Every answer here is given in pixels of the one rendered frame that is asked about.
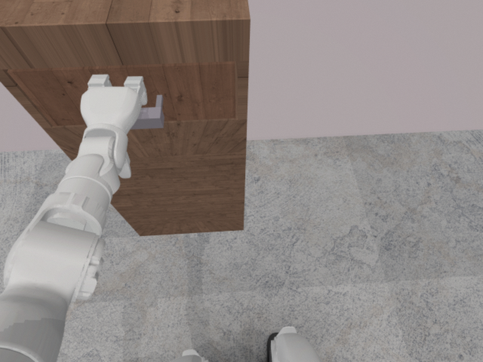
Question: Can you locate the left robot upper arm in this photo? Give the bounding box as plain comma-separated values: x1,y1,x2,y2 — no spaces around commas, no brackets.
0,221,106,362

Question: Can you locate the robot left forearm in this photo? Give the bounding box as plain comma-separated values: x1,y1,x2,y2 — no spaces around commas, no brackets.
4,124,128,288

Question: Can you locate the cabinet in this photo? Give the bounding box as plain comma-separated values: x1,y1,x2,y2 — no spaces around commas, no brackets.
0,0,251,236

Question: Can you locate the handle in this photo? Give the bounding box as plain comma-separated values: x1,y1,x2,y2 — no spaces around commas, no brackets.
130,95,165,130

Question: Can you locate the robot left shin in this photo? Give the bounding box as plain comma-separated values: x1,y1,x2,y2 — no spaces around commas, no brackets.
182,349,200,357

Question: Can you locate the drawer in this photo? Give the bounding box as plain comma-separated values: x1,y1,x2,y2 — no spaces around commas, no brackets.
8,61,235,126

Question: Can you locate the robot left hand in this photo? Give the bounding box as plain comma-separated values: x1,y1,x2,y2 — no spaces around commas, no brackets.
80,75,147,178

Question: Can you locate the robot shin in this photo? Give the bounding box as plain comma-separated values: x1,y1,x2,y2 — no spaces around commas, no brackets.
182,349,200,357
277,327,297,337

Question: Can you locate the robot right shin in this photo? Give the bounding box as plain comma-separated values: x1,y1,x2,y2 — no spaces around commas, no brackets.
277,327,297,337

